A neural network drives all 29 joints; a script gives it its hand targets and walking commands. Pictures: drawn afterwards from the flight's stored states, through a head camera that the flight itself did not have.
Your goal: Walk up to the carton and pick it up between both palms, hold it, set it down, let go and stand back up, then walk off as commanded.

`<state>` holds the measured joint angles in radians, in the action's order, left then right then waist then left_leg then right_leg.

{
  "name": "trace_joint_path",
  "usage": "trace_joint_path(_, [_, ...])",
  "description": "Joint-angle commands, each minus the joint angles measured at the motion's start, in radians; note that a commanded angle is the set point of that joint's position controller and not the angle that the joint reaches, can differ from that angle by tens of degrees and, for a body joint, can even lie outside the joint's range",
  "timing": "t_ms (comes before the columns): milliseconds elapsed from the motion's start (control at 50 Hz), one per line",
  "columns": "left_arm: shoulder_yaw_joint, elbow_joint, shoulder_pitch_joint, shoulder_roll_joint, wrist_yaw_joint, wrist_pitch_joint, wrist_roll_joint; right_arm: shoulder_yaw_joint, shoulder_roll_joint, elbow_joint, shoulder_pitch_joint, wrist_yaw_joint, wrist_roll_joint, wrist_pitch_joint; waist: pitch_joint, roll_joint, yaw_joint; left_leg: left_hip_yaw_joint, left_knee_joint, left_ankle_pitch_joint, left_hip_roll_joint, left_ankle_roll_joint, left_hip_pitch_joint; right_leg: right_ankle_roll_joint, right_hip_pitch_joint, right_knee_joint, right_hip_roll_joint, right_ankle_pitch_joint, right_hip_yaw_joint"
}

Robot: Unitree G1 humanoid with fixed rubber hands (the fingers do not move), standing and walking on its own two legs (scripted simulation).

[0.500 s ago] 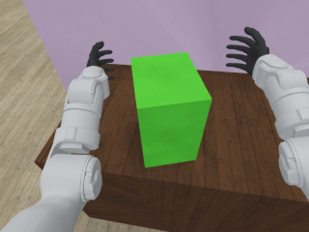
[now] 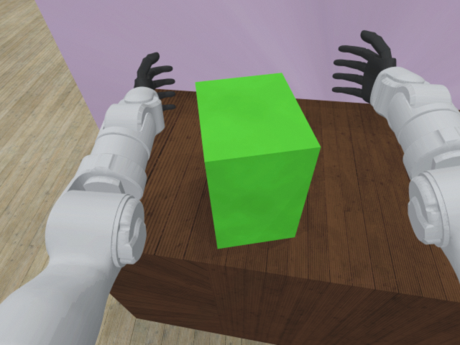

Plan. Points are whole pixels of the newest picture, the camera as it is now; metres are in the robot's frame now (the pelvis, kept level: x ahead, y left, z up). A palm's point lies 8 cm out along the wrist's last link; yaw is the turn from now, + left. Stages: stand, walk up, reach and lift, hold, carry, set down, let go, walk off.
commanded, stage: reach and lift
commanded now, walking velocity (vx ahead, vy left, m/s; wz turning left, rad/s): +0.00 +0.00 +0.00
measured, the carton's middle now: (248, 164) +0.48 +0.04 +0.04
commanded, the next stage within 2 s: none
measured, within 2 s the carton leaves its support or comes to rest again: neither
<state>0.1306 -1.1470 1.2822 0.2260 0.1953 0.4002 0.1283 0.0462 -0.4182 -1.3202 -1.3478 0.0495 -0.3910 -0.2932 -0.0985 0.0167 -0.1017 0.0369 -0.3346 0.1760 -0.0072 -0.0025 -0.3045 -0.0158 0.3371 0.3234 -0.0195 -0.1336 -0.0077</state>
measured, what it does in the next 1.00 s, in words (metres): stands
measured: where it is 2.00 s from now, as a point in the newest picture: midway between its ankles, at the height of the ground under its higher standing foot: outside the picture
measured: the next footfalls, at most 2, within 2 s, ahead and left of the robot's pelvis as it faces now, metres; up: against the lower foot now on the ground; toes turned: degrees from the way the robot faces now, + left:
none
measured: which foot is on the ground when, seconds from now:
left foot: down 0.00-1.00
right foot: down 0.00-1.00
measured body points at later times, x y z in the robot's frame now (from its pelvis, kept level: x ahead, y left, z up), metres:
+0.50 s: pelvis -0.01 +0.01 -0.01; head +0.05 +0.01 +0.44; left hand +0.45 +0.20 +0.11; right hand +0.49 -0.11 +0.14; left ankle -0.02 +0.12 -0.75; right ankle +0.01 -0.11 -0.75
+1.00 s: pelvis +0.00 +0.01 -0.01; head +0.06 +0.01 +0.44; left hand +0.46 +0.18 +0.11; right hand +0.50 -0.10 +0.12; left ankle -0.02 +0.12 -0.75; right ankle +0.01 -0.11 -0.75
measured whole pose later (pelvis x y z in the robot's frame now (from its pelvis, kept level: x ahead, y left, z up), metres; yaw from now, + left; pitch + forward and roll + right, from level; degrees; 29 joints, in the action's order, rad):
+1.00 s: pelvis +0.00 +0.01 -0.01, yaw +0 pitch +16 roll -1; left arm 0.14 -1.29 1.12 0.08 0.25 0.00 0.07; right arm 0.04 -0.24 -1.42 -1.20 0.00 -0.28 0.00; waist -0.17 0.01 -0.10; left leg 0.04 -0.43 0.20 -0.02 -0.01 -0.50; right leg -0.01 0.49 0.33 -0.03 -0.11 -0.01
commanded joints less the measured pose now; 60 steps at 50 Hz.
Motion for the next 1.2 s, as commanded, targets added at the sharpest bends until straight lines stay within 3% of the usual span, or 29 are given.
trace_joint_path(0, [-0.021, 0.003, 0.273, 0.070, -0.028, -0.106, -0.014, 0.080, -0.041, -0.006, -0.282, 0.010, 0.024, 0.090, -0.421, 0.025, -0.056, 0.004, -0.053, -0.419, -0.015, -0.060, 0.105, -0.003, -0.118, -0.024, -0.058, 0.250, 0.049])
trace_joint_path(20, [-0.001, 0.098, 0.281, 0.094, -0.023, -0.119, -0.018, 0.051, -0.066, 0.084, -0.299, 0.006, 0.037, 0.107, -0.494, 0.032, -0.053, 0.013, -0.053, -0.463, -0.020, -0.066, 0.137, 0.004, -0.142, -0.005, -0.060, 0.307, 0.058])
trace_joint_path(40, [0.008, 0.008, 0.249, 0.082, -0.034, -0.131, -0.031, 0.045, -0.046, 0.010, -0.273, 0.001, 0.049, 0.103, -0.432, 0.053, -0.048, 0.005, -0.043, -0.412, -0.018, -0.062, 0.100, 0.002, -0.140, -0.024, -0.061, 0.260, 0.053])
trace_joint_path(60, [0.008, 0.132, 0.272, 0.073, -0.029, -0.155, -0.038, 0.025, -0.039, 0.095, -0.287, -0.007, 0.070, 0.132, -0.540, 0.035, -0.044, 0.022, -0.057, -0.464, -0.010, -0.064, 0.101, 0.000, -0.167, -0.004, -0.066, 0.321, 0.061])
trace_joint_path(80, [0.005, 0.055, 0.229, 0.064, -0.032, -0.161, -0.044, 0.010, -0.039, 0.022, -0.222, -0.019, 0.084, 0.134, -0.479, 0.008, -0.032, 0.014, -0.061, -0.483, -0.003, -0.072, 0.119, 0.004, -0.160, -0.015, -0.062, 0.301, 0.057])
trace_joint_path(100, [-0.009, 0.162, 0.299, 0.046, -0.018, -0.187, -0.040, -0.021, -0.048, 0.101, -0.285, -0.015, 0.100, 0.171, -0.596, -0.035, -0.019, 0.006, -0.080, -0.561, -0.018, -0.096, 0.169, -0.004, -0.101, -0.001, -0.072, 0.307, 0.073])
trace_joint_path(120, [-0.016, 0.135, 0.240, 0.038, -0.023, -0.206, -0.021, -0.007, -0.018, 0.081, -0.231, -0.026, 0.103, 0.177, -0.591, -0.017, -0.032, 0.015, -0.114, -0.565, -0.007, -0.093, 0.173, -0.009, -0.101, -0.007, -0.073, 0.299, 0.069])
trace_joint_path(160, [-0.025, 0.107, 0.263, 0.025, -0.021, -0.237, -0.028, -0.050, -0.029, 0.063, -0.244, -0.033, 0.136, 0.200, -0.577, -0.022, 0.012, 0.013, -0.104, -0.486, -0.009, -0.092, 0.146, -0.009, -0.075, -0.005, -0.066, 0.259, 0.074])
trace_joint_path(180, [-0.009, 0.038, 0.214, 0.035, -0.023, -0.252, -0.031, -0.049, -0.003, 0.034, -0.206, -0.037, 0.142, 0.200, -0.548, -0.006, -0.027, 0.013, -0.092, -0.436, -0.007, -0.078, 0.095, -0.005, -0.094, -0.009, -0.058, 0.235, 0.063])
trace_joint_path(200, [-0.004, 0.048, 0.235, 0.030, -0.024, -0.285, -0.034, -0.057, 0.011, 0.065, -0.215, -0.041, 0.156, 0.216, -0.562, 0.016, -0.018, 0.018, -0.093, -0.425, -0.001, -0.073, 0.087, 0.001, -0.100, 0.002, -0.056, 0.246, 0.067])
trace_joint_path(240, [-0.029, 0.125, 0.274, 0.018, -0.004, -0.317, -0.030, -0.100, -0.004, 0.108, -0.279, -0.042, 0.155, 0.258, -0.700, -0.031, -0.015, 0.008, -0.121, -0.479, -0.014, -0.090, 0.125, -0.004, -0.050, 0.022, -0.067, 0.228, 0.081])
trace_joint_path(260, [-0.019, 0.073, 0.246, 0.012, -0.002, -0.327, -0.026, -0.101, 0.004, 0.087, -0.257, -0.047, 0.171, 0.263, -0.668, -0.012, -0.015, 0.000, -0.128, -0.492, -0.017, -0.091, 0.121, -0.008, -0.017, 0.008, -0.065, 0.200, 0.073])
trace_joint_path(300, [-0.066, 0.122, 0.257, -0.055, 0.010, -0.365, -0.019, -0.098, 0.002, 0.100, -0.282, -0.040, 0.172, 0.309, -0.738, -0.059, -0.003, -0.013, -0.173, -0.601, -0.026, -0.133, 0.193, -0.025, 0.061, 0.015, -0.082, 0.187, 0.088])
trace_joint_path(380, [-0.059, -0.012, 0.203, -0.066, 0.006, -0.370, -0.042, -0.090, 0.008, 0.009, -0.216, -0.042, 0.163, 0.314, -0.678, -0.065, -0.007, -0.006, -0.171, -0.488, -0.023, -0.124, 0.163, -0.037, 0.100, 0.001, -0.070, 0.088, 0.082])
trace_joint_path(400, [-0.059, 0.039, 0.248, -0.052, 0.015, -0.386, -0.031, -0.107, -0.023, 0.085, -0.265, -0.043, 0.165, 0.331, -0.747, -0.042, -0.014, -0.011, -0.173, -0.493, -0.031, -0.121, 0.160, -0.033, 0.096, 0.015, -0.073, 0.109, 0.086])
trace_joint_path(480, [-0.040, 0.008, 0.226, -0.047, 0.027, -0.397, -0.053, -0.100, -0.023, -0.023, -0.211, -0.057, 0.158, 0.327, -0.645, -0.005, -0.001, -0.024, -0.189, -0.493, -0.036, -0.128, 0.188, -0.028, 0.108, 0.014, -0.075, 0.107, 0.085])
trace_joint_path(580, [-0.032, 0.019, 0.230, -0.095, 0.038, -0.406, -0.074, -0.098, -0.001, -0.034, -0.220, -0.051, 0.143, 0.340, -0.651, -0.037, -0.027, -0.019, -0.198, -0.510, -0.040, -0.124, 0.192, -0.043, 0.128, 0.010, -0.070, 0.067, 0.069])
trace_joint_path(680, [-0.024, -0.002, 0.209, -0.114, 0.043, -0.411, -0.093, -0.108, 0.032, -0.036, -0.213, -0.062, 0.149, 0.340, -0.620, -0.013, -0.015, -0.012, -0.174, -0.465, -0.033, -0.114, 0.156, -0.033, 0.074, 0.018, -0.065, 0.108, 0.068])
trace_joint_path(700, [-0.012, 0.005, 0.223, -0.117, 0.044, -0.414, -0.089, -0.099, 0.045, -0.021, -0.251, -0.051, 0.139, 0.336, -0.620, -0.020, -0.042, -0.004, -0.174, -0.458, -0.032, -0.113, 0.132, -0.034, 0.075, 0.027, -0.063, 0.104, 0.066])
trace_joint_path(740, [-0.006, -0.020, 0.241, -0.128, 0.041, -0.423, -0.094, -0.110, 0.039, -0.022, -0.253, -0.060, 0.150, 0.343, -0.622, -0.011, -0.018, -0.006, -0.176, -0.434, -0.027, -0.106, 0.127, -0.033, 0.079, 0.021, -0.062, 0.087, 0.063])
trace_joint_path(760, [0.003, 0.006, 0.201, -0.134, 0.045, -0.429, -0.107, -0.100, 0.054, 0.009, -0.235, -0.058, 0.149, 0.342, -0.636, -0.005, -0.041, -0.006, -0.178, -0.468, -0.034, -0.106, 0.131, -0.038, 0.065, 0.027, -0.062, 0.109, 0.066])
trace_joint_path(800, [0.014, 0.022, 0.244, -0.145, 0.041, -0.436, -0.102, -0.112, 0.072, -0.006, -0.258, -0.055, 0.160, 0.330, -0.619, 0.024, -0.024, 0.004, -0.166, -0.385, -0.028, -0.094, 0.098, -0.026, 0.048, 0.032, -0.060, 0.087, 0.065])
trace_joint_path(820, [0.042, 0.023, 0.216, -0.136, 0.043, -0.437, -0.131, -0.127, 0.080, -0.001, -0.236, -0.058, 0.170, 0.330, -0.606, 0.007, -0.047, 0.005, -0.158, -0.396, -0.027, -0.090, 0.094, -0.034, 0.048, 0.025, -0.055, 0.086, 0.055])
trace_joint_path(840, [0.020, 0.051, 0.257, -0.151, 0.049, -0.444, -0.118, -0.147, 0.055, 0.005, -0.262, -0.060, 0.186, 0.342, -0.639, -0.008, -0.020, 0.003, -0.170, -0.457, -0.032, -0.106, 0.136, -0.034, 0.053, 0.032, -0.060, 0.119, 0.066])
trace_joint_path(900, [0.044, -0.010, 0.203, -0.167, 0.043, -0.446, -0.122, -0.103, 0.108, 0.015, -0.232, -0.065, 0.170, 0.337, -0.589, 0.035, -0.049, 0.011, -0.168, -0.413, -0.024, -0.088, 0.096, -0.030, 0.033, 0.032, -0.055, 0.104, 0.055])
trace_joint_path(920, [0.030, 0.053, 0.247, -0.176, 0.050, -0.461, -0.117, -0.138, 0.083, 0.084, -0.284, -0.066, 0.192, 0.359, -0.682, 0.017, -0.040, 0.007, -0.178, -0.472, -0.023, -0.092, 0.109, -0.025, 0.028, 0.048, -0.064, 0.174, 0.064])
trace_joint_path(1000, [0.068, 0.028, 0.231, -0.204, 0.045, -0.445, -0.161, -0.160, 0.110, 0.014, -0.240, -0.082, 0.221, 0.349, -0.616, 0.010, -0.020, -0.002, -0.173, -0.486, -0.029, -0.099, 0.119, -0.030, 0.033, 0.024, -0.059, 0.170, 0.057])
trace_joint_path(1100, [0.081, 0.075, 0.239, -0.245, 0.044, -0.456, -0.182, -0.215, 0.145, 0.084, -0.250, -0.092, 0.257, 0.368, -0.694, -0.030, -0.010, -0.001, -0.183, -0.547, -0.024, -0.106, 0.162, -0.032, 0.053, 0.013, -0.073, 0.192, 0.071])
trace_joint_path(1180, [0.116, 0.046, 0.172, -0.258, 0.034, -0.446, -0.205, -0.220, 0.196, 0.095, -0.206, -0.091, 0.280, 0.355, -0.619, 0.032, -0.016, 0.009, -0.179, -0.543, -0.024, -0.085, 0.158, -0.018, 0.003, 0.010, -0.059, 0.217, 0.066])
